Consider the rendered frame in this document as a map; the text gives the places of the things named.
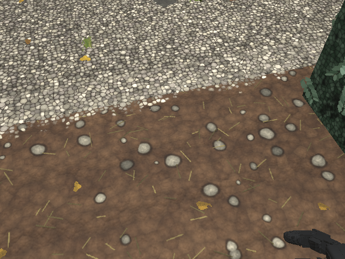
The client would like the right robot hand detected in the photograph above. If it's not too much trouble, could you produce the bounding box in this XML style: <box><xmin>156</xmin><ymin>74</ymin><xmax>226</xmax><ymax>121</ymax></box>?
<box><xmin>284</xmin><ymin>229</ymin><xmax>345</xmax><ymax>259</ymax></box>

